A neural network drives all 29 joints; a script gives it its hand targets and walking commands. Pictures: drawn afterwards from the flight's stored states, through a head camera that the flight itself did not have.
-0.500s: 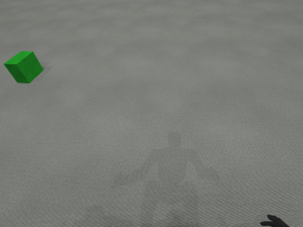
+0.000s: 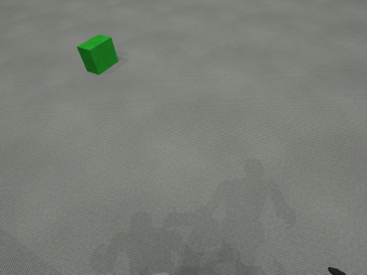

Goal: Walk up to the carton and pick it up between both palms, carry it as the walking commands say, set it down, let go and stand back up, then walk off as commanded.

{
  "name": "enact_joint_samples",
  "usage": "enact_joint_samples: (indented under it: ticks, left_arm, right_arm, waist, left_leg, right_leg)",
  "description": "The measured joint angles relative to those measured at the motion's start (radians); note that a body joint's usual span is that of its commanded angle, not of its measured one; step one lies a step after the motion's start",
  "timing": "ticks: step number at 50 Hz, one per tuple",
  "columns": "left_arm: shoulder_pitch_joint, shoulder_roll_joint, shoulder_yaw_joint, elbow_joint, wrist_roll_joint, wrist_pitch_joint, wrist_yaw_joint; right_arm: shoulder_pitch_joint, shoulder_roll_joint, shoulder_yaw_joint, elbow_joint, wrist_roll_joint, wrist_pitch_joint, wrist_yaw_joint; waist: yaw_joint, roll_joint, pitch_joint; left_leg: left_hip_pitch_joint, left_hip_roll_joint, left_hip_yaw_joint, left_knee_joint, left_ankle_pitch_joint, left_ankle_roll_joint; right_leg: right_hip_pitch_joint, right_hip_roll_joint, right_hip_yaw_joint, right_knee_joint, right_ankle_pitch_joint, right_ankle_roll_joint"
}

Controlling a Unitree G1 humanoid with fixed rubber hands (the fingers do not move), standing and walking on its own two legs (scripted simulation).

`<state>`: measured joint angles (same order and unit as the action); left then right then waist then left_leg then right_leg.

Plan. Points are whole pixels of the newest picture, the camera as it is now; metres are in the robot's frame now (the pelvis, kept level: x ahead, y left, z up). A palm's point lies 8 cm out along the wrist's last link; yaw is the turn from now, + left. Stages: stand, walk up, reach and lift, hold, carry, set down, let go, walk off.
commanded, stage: walk up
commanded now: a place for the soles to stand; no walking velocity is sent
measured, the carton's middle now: (98, 54) +2.25 +0.90 -0.62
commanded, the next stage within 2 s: none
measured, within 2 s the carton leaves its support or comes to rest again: neither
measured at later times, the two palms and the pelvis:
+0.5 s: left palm (52, 213) +0.30 +0.37 -0.08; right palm (275, 164) +0.44 -0.26 -0.11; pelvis +0.28 +0.03 -0.01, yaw +14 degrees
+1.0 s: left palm (43, 161) +0.49 +0.48 -0.10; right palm (214, 97) +0.75 -0.11 -0.08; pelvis +0.53 +0.15 +0.00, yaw +19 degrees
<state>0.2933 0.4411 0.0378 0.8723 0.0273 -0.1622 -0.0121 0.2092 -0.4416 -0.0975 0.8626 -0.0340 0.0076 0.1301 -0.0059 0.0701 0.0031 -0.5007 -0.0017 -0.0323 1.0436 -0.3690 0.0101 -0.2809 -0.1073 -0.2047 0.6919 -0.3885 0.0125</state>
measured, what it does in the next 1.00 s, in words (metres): walks ahead, turning left: left foot, then right foot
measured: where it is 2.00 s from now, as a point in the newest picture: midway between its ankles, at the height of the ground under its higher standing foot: (137, 155)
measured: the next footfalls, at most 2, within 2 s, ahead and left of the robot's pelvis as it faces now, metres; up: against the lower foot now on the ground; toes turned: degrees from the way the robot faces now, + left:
left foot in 0.18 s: +0.27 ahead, +0.17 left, +0.00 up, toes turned +10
right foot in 0.44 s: +0.40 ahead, -0.07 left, +0.00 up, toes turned +5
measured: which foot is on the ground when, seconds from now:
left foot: up 0.00-0.16, down 0.18-0.46, up 0.48-0.76, down 0.78-1.00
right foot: down 0.00-0.24, up 0.26-0.42, down 0.44-0.82, up 0.84-1.00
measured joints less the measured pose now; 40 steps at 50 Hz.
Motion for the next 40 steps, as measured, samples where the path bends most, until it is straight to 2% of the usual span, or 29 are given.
enact_joint_samples:
  ticks: [3,6,8,10,11,12,14,15,17,19,21,22,23,24,26,28,31,34,38,39,40]
  left_arm:
    - [0.023,0.020,0.018,0.007,0.001,-0.001,0.003]
    - [0.031,0.056,0.027,0.019,-0.003,0.007,0.002]
    - [0.032,0.077,0.029,0.033,-0.011,0.017,0.000]
    - [0.035,0.093,0.028,0.050,-0.024,0.031,-0.003]
    - [0.036,0.093,0.027,0.060,-0.031,0.038,-0.002]
    - [0.034,0.083,0.024,0.068,-0.037,0.045,-0.001]
    - [0.006,0.054,0.009,0.073,-0.049,0.053,-0.003]
    - [-0.013,0.044,-0.002,0.067,-0.053,0.052,-0.004]
    - [-0.048,0.031,-0.021,0.046,-0.058,0.041,-0.008]
    - [-0.071,0.021,-0.030,0.025,-0.057,0.027,-0.017]
    - [-0.082,0.010,-0.032,0.010,-0.050,0.015,-0.025]
    - [-0.083,0.007,-0.031,0.004,-0.042,0.006,-0.026]
    - [-0.079,0.007,-0.027,-0.002,-0.030,-0.004,-0.026]
    - [-0.075,0.002,-0.022,-0.003,-0.018,-0.008,-0.022]
    - [-0.065,-0.008,-0.015,0.000,-0.008,0.001,-0.018]
    - [-0.047,-0.009,-0.003,0.007,-0.006,0.010,-0.016]
    - [-0.022,0.010,0.013,0.018,-0.005,0.014,-0.015]
    - [0.009,0.039,0.025,0.035,-0.008,0.009,-0.016]
    - [0.037,0.078,0.028,0.068,-0.024,0.026,-0.021]
    - [0.041,0.084,0.027,0.073,-0.028,0.034,-0.021]
    - [0.042,0.087,0.026,0.078,-0.033,0.042,-0.020]
  right_arm:
    - [-0.014,-0.006,-0.003,0.028,0.003,-0.015,0.014]
    - [-0.061,-0.009,-0.001,0.029,0.008,-0.020,0.026]
    - [-0.101,-0.014,-0.001,0.027,0.007,-0.026,0.032]
    - [-0.141,-0.015,-0.003,0.020,0.004,-0.034,0.029]
    - [-0.161,-0.013,-0.004,0.015,0.001,-0.040,0.023]
    - [-0.174,-0.016,-0.004,0.001,-0.001,-0.047,0.013]
    - [-0.175,-0.018,-0.001,-0.030,0.016,-0.061,-0.012]
    - [-0.167,-0.013,0.001,-0.039,0.024,-0.067,-0.022]
    - [-0.138,0.003,0.009,-0.044,0.036,-0.071,-0.040]
    - [-0.107,0.020,0.017,-0.035,0.037,-0.068,-0.048]
    - [-0.080,0.026,0.023,-0.029,0.034,-0.059,-0.046]
    - [-0.068,0.022,0.022,-0.026,0.033,-0.055,-0.043]
    - [-0.053,0.017,0.020,-0.023,0.032,-0.050,-0.042]
    - [-0.037,0.012,0.016,-0.013,0.028,-0.045,-0.044]
    - [-0.012,0.001,0.010,0.016,0.017,-0.035,-0.045]
    - [-0.007,-0.007,0.008,0.054,0.015,-0.037,-0.038]
    - [-0.017,-0.009,0.005,0.087,0.012,-0.046,-0.024]
    - [-0.049,-0.009,0.008,0.094,0.010,-0.048,-0.010]
    - [-0.114,-0.012,0.012,0.074,0.013,-0.059,0.000]
    - [-0.124,-0.016,0.012,0.065,0.013,-0.064,-0.002]
    - [-0.136,-0.021,0.010,0.059,0.012,-0.072,-0.007]
  waist:
    - [0.011,0.012,-0.009]
    - [0.033,0.002,0.004]
    - [0.045,-0.006,0.009]
    - [0.055,-0.033,0.010]
    - [0.057,-0.054,0.009]
    - [0.054,-0.061,0.005]
    - [0.037,-0.050,0.009]
    - [0.029,-0.051,0.018]
    - [0.019,-0.070,0.034]
    - [0.008,-0.095,0.045]
    - [-0.007,-0.101,0.053]
    - [-0.015,-0.093,0.059]
    - [-0.024,-0.079,0.060]
    - [-0.028,-0.059,0.053]
    - [-0.027,-0.015,0.035]
    - [-0.021,0.014,0.019]
    - [-0.005,0.021,0.010]
    - [0.021,0.009,0.014]
    - [0.048,-0.016,0.022]
    - [0.051,-0.023,0.020]
    - [0.053,-0.034,0.019]
  left_leg:
    - [-0.025,0.055,0.022,-0.096,0.035,-0.020]
    - [-0.030,0.089,0.039,-0.252,0.046,-0.010]
    - [-0.022,0.095,0.057,-0.354,0.080,0.006]
    - [0.004,0.066,0.079,-0.398,0.201,0.017]
    - [0.013,0.041,0.092,-0.384,0.230,0.017]
    - [0.011,0.024,0.098,-0.357,0.203,0.014]
    - [0.020,0.000,0.072,-0.332,0.135,0.015]
    - [0.039,-0.010,0.062,-0.341,0.122,0.019]
    - [0.090,-0.028,0.054,-0.381,0.118,0.013]
    - [0.144,-0.048,0.054,-0.419,0.107,0.012]
    - [0.177,-0.052,0.050,-0.412,0.073,0.014]
    - [0.183,-0.046,0.043,-0.376,0.039,0.017]
    - [0.170,-0.036,0.032,-0.300,-0.004,0.031]
    - [0.138,-0.032,0.009,-0.199,-0.041,0.036]
    - [0.065,-0.027,-0.029,-0.010,-0.056,0.026]
    - [0.011,0.000,-0.016,0.067,-0.038,0.011]
    - [-0.039,0.039,0.022,0.003,-0.014,-0.011]
    - [-0.056,0.068,0.043,-0.146,0.018,-0.018]
    - [-0.020,0.078,0.083,-0.391,0.135,0.005]
    - [-0.003,0.066,0.096,-0.434,0.159,0.020]
    - [0.007,0.049,0.101,-0.441,0.230,0.032]
  right_leg:
    - [0.113,0.004,-0.051,-0.085,-0.026,0.018]
    - [0.215,-0.005,-0.087,-0.142,-0.056,0.040]
    - [0.277,-0.015,-0.110,-0.163,-0.085,0.059]
    - [0.313,-0.055,-0.115,-0.131,-0.135,0.067]
    - [0.294,-0.093,-0.097,-0.052,-0.157,0.048]
    - [0.235,-0.114,-0.050,0.091,-0.125,0.023]
    - [0.097,-0.070,0.084,0.364,-0.082,-0.017]
    - [0.034,-0.044,0.128,0.455,-0.069,-0.029]
    - [-0.079,-0.022,0.174,0.508,-0.025,-0.044]
    - [-0.155,-0.028,0.185,0.396,-0.020,-0.042]
    - [-0.192,-0.030,0.169,0.194,-0.026,-0.033]
    - [-0.189,-0.023,0.155,0.081,0.011,-0.033]
    - [-0.176,-0.013,0.142,0.049,0.111,-0.031]
    - [-0.170,-0.006,0.122,0.076,0.128,-0.025]
    - [-0.129,0.007,0.076,0.095,0.060,-0.014]
    - [-0.068,0.018,0.042,0.060,0.019,-0.016]
    - [0.029,0.018,0.009,-0.014,-0.002,-0.012]
    - [0.126,0.013,-0.004,-0.093,-0.016,0.007]
    - [0.237,-0.005,-0.013,-0.156,-0.055,0.047]
    - [0.249,-0.018,-0.015,-0.137,-0.083,0.048]
    - [0.238,-0.039,-0.007,-0.074,-0.113,0.034]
